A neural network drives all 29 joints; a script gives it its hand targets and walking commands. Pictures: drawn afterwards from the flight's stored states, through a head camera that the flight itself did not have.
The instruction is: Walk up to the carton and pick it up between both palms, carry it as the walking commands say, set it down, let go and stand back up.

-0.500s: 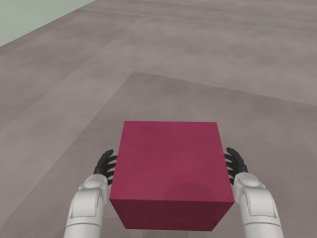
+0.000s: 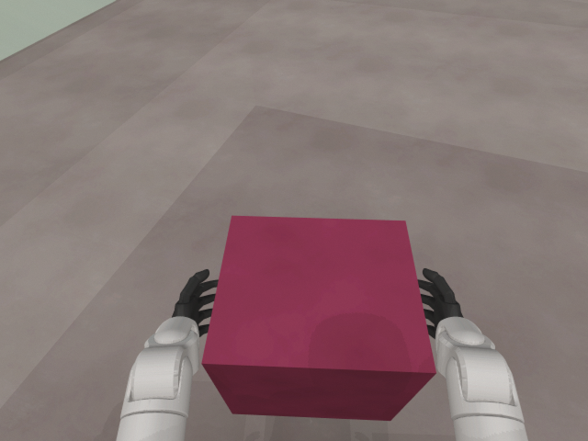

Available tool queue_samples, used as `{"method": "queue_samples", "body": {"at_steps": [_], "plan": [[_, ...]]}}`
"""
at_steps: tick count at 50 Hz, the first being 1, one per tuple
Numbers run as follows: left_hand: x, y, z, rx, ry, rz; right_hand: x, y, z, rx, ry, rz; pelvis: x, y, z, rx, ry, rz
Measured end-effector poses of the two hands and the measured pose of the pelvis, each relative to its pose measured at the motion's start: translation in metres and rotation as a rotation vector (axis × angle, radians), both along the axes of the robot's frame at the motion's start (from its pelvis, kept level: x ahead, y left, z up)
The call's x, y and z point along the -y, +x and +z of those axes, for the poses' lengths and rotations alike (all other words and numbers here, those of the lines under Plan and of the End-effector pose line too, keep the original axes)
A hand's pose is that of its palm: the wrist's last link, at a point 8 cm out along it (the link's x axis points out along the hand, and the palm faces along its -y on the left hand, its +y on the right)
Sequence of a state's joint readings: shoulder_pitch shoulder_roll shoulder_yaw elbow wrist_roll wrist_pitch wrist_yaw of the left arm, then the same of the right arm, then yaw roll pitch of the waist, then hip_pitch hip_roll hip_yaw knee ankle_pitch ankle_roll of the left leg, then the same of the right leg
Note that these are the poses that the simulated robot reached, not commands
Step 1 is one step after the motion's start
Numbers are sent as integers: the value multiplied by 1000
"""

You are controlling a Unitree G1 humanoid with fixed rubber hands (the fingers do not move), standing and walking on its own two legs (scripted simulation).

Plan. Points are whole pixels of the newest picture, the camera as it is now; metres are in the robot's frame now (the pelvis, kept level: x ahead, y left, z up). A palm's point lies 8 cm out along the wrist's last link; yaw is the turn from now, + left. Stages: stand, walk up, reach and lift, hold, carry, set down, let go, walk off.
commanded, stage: carry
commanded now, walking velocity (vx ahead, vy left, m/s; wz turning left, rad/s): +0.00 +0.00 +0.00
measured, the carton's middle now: (314, 322) +0.29 +0.00 -0.05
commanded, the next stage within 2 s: none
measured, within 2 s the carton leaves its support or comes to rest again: neither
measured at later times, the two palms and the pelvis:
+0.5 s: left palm (200, 327) +0.25 +0.16 +0.02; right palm (464, 327) +0.26 -0.19 +0.02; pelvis -0.01 -0.01 +0.00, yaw +0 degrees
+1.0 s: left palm (191, 319) +0.26 +0.17 +0.03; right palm (455, 323) +0.26 -0.18 +0.02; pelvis +0.00 +0.00 +0.00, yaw +0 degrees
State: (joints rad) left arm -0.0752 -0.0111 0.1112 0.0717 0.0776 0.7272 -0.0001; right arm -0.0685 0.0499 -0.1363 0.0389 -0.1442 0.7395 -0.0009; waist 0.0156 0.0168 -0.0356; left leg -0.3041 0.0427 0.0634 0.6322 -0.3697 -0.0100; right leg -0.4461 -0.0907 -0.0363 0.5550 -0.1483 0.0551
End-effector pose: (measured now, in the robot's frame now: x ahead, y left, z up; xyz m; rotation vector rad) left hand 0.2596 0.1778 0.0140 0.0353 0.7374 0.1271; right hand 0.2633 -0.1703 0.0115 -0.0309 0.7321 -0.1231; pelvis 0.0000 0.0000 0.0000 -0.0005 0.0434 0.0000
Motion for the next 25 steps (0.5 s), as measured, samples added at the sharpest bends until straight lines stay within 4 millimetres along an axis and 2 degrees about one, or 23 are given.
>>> {"method": "queue_samples", "body": {"at_steps": [12,20,25], "plan": [[12,7,13,40,34,-26,12,0,3,40,15,-11,4,2,-2,14,-3,-3],[19,-3,7,16,19,-32,18,-9,7,17,-6,-2,10,-1,0,17,3,1],[19,-5,3,10,16,-32,19,-7,8,11,-28,14,13,-8,0,19,1,-4]]}}
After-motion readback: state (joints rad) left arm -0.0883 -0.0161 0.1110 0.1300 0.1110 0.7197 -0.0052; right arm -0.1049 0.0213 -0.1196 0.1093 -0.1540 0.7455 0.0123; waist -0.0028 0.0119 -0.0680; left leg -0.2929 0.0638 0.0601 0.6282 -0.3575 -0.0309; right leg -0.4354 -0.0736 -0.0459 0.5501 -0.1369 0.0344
